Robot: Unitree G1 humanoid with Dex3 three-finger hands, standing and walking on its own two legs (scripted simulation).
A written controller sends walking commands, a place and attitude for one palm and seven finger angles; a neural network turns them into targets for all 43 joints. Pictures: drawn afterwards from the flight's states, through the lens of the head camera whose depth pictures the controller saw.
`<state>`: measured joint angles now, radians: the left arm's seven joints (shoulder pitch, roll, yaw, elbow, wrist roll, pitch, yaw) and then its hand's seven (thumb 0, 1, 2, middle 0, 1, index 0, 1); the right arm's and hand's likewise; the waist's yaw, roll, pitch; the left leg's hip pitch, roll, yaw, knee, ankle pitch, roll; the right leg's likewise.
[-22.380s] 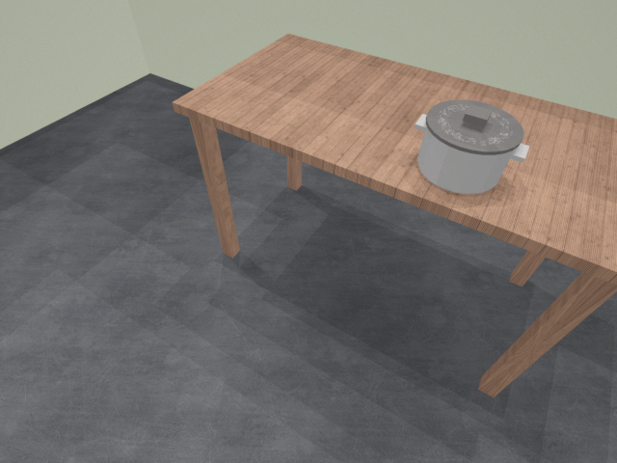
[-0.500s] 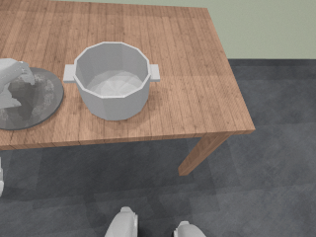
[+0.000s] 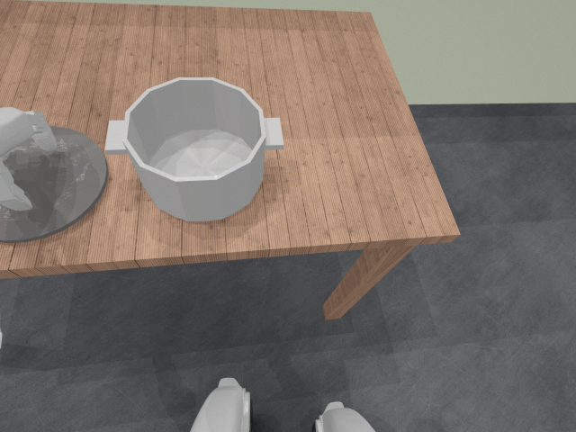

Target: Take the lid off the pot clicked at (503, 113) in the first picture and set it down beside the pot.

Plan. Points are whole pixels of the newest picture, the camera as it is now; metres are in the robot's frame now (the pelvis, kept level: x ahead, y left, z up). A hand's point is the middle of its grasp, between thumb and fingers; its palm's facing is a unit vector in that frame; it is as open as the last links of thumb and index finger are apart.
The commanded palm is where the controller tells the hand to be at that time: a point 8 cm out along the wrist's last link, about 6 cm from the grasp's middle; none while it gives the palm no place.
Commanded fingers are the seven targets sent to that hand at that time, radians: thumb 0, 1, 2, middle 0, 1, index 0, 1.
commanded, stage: raise the empty hand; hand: left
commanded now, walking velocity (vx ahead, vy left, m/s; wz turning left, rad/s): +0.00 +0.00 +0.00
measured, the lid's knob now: (24, 169) +0.47 +0.37 +0.01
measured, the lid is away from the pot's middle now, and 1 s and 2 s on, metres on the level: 0.24 0.24 0.24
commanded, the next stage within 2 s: draw the hand back to the body in 1.30 s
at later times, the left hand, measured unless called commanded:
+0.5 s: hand out of the picture +0.44 +0.36 +0.10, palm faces -0.42 -0.12 -0.90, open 11.0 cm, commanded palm +0.47 +0.35 +0.16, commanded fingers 0.00 -0.00 0.62 -0.34 -0.88 -0.34 -0.88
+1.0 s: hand out of the picture +0.44 +0.36 +0.15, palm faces -0.39 -0.13 -0.91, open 11.0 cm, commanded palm +0.46 +0.35 +0.21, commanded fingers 0.00 -0.00 0.62 -0.34 -0.88 -0.34 -0.88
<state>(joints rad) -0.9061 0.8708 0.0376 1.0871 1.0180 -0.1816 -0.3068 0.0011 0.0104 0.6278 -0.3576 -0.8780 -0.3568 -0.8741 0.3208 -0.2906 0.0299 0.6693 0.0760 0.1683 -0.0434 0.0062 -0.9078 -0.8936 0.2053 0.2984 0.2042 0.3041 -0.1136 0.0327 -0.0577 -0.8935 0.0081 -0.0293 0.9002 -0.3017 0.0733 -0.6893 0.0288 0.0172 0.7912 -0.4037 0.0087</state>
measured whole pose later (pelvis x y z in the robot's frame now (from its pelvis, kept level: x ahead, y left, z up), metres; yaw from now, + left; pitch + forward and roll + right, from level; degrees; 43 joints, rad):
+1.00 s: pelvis +0.02 -0.02 +0.02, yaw +1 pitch +11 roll -4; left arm -0.94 0.91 0.02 1.02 0.95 -0.14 -0.43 0.00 0.01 0.63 -0.36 -0.87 -0.36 -0.87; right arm 0.28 -0.31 0.03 0.67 0.11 0.18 -0.05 0.01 -0.91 -0.89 0.20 0.30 0.20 0.30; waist -0.08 0.04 -0.04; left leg -0.67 0.00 -0.03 0.74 -0.26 0.05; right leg -0.47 0.02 0.02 0.64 -0.36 0.03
